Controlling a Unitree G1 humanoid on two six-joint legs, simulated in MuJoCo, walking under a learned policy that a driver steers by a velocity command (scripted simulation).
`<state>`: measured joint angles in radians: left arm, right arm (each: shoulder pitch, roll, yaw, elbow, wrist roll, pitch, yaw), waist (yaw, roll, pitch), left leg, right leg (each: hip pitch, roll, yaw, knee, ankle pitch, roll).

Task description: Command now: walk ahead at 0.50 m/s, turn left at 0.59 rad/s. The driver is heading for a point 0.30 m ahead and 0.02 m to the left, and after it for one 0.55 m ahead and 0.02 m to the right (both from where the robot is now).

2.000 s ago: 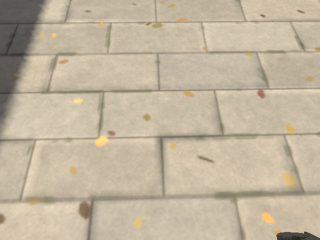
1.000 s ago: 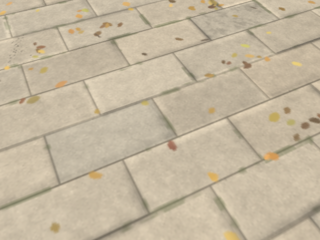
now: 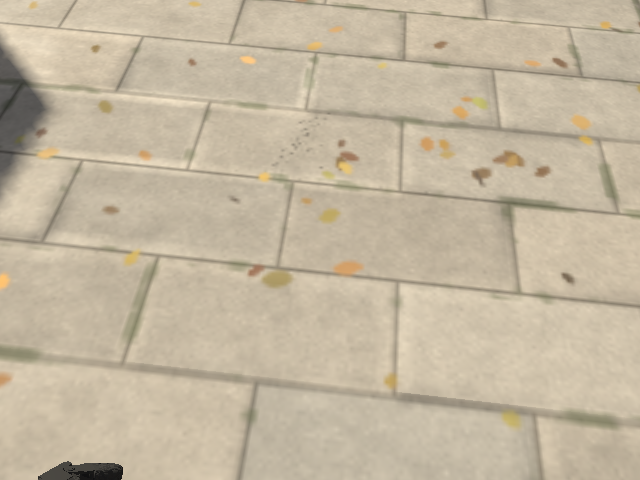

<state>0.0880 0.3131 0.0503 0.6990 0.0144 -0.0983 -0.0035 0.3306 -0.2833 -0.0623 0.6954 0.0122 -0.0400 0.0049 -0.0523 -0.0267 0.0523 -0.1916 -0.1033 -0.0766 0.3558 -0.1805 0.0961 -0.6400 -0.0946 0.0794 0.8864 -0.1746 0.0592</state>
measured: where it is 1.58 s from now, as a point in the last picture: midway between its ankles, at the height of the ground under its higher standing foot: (278, 451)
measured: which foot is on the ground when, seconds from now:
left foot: down 0.00-0.22, up 0.24-0.70, down 0.72-1.00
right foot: up 0.00-0.20, down 0.22-0.72, up 0.74-1.00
